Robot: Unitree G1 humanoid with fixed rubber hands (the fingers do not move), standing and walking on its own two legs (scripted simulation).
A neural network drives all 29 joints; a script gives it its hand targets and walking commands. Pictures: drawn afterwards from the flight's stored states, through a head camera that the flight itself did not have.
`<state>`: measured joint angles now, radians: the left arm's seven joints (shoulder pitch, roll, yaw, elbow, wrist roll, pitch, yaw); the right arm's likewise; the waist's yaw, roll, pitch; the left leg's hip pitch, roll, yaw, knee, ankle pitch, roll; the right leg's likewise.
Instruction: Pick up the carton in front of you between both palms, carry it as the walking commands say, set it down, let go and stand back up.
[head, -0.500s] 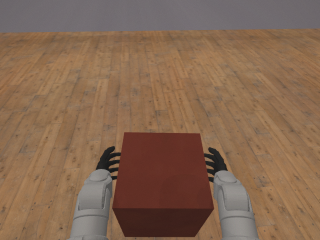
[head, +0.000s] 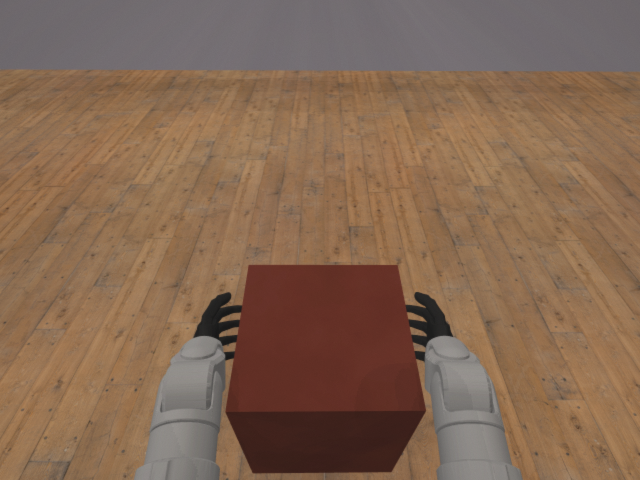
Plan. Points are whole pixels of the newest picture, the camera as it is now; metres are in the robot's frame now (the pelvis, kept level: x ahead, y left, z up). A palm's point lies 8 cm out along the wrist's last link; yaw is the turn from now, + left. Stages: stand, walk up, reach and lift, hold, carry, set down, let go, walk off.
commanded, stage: hold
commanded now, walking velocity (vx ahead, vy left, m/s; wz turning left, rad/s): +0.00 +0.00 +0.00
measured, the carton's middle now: (322, 372) +0.29 +0.00 -0.04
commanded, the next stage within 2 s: set down in 0.22 s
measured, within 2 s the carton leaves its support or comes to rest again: neither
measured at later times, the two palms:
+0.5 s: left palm (229, 333) +0.32 +0.13 +0.02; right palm (442, 333) +0.32 -0.17 +0.02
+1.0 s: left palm (256, 372) +0.37 +0.12 -0.18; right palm (419, 379) +0.35 -0.18 -0.18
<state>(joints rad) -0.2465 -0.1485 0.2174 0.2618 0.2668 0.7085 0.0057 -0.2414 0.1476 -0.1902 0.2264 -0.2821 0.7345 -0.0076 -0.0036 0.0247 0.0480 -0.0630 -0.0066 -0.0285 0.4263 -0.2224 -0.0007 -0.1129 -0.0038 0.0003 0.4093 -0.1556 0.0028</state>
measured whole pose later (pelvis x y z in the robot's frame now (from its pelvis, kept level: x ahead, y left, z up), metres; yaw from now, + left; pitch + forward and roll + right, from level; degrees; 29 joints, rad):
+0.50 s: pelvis +0.01 -0.02 -0.01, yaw +1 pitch -6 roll +0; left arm -0.44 -0.19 0.43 0.50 0.40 0.60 -0.03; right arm -0.44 0.20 -0.41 0.46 -0.38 0.63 0.02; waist -0.02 0.03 0.05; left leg -0.16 -0.02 -0.11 0.54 -0.28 -0.01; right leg -0.20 0.04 0.01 0.51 -0.21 -0.02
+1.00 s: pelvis -0.02 +0.01 -0.11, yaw +0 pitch +33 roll +1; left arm -0.57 -0.14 0.34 0.55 0.17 0.16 0.10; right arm -0.58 0.08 -0.39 0.54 -0.21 0.17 0.01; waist -0.05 0.03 -0.12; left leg -1.27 -0.10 -0.08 1.12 -0.42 -0.01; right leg -1.32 0.05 0.10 1.09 -0.34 0.04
